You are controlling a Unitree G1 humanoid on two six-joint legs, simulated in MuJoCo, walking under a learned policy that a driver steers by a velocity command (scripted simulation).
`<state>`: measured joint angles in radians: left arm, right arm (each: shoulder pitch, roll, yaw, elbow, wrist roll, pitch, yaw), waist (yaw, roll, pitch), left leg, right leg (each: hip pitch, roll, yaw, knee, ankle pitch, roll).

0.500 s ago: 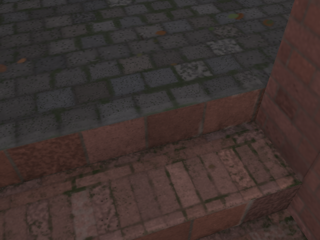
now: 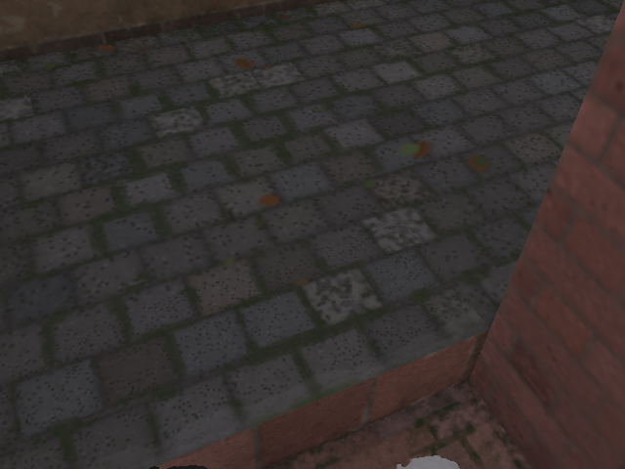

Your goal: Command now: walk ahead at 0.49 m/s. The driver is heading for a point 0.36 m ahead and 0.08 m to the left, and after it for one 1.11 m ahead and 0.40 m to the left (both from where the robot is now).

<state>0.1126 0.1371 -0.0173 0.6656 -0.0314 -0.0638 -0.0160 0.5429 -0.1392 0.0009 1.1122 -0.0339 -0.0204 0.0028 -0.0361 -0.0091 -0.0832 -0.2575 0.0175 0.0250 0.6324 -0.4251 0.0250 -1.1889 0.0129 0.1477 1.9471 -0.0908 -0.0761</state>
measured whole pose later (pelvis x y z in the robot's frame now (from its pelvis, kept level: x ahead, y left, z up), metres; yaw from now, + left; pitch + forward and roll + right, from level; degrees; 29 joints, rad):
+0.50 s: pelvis +0.33 -0.08 +0.18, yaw +9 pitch -1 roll +0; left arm 0.37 0.23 0.05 1.01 0.04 -0.03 0.01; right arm 0.15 -0.24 -0.07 0.75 0.04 -0.03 0.00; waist 0.00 0.02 -0.05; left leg -0.96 -0.05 -0.06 2.05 -0.07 0.14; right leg -0.28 -0.16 -0.30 0.67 -0.33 0.00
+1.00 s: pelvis +0.59 +0.04 +0.34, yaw +23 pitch +1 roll -2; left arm 0.04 0.20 0.01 0.63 0.01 -0.13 -0.01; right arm 0.41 -0.24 -0.07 0.78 0.02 -0.07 0.05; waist 0.01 -0.01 -0.04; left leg -0.47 -0.14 0.03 0.76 -0.30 0.16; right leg -0.81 -0.05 0.11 1.92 -0.17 -0.14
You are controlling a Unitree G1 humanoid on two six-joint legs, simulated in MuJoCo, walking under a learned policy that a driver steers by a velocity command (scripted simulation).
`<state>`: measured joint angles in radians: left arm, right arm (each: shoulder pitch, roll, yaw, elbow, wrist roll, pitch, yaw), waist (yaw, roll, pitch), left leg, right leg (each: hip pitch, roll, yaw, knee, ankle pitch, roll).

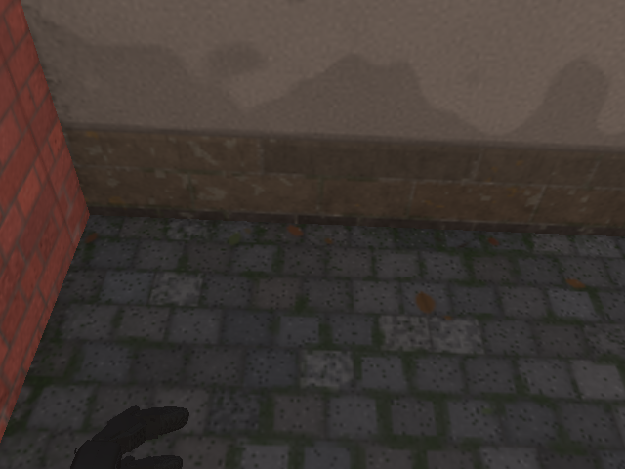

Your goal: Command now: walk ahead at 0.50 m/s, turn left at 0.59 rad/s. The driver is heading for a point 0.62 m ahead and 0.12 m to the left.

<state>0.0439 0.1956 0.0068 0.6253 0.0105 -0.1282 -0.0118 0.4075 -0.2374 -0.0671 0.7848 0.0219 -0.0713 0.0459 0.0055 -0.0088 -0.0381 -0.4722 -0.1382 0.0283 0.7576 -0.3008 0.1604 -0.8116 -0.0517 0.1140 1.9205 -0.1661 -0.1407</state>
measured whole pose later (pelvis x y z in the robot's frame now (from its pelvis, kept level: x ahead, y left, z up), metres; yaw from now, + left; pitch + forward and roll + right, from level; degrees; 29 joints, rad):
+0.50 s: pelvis +0.31 +0.00 +0.01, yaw +21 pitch +5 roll -4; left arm -0.01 0.24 0.05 0.62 0.01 -0.13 0.01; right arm 0.40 -0.27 -0.06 0.74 0.02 -0.04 0.01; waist -0.05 0.06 0.00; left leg -0.28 -0.14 -0.24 1.19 -0.49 0.05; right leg -0.49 0.09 -0.04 0.54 -0.14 -0.03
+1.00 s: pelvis +0.49 +0.09 +0.03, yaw +28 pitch +4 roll -1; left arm 0.21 0.34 0.00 0.81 0.01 -0.05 -0.01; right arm 0.16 -0.28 0.00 0.59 -0.04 -0.05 0.02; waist 0.01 -0.01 0.04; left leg -0.40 0.00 -0.02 0.48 -0.14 0.03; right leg -0.51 -0.01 0.02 1.10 -0.52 0.03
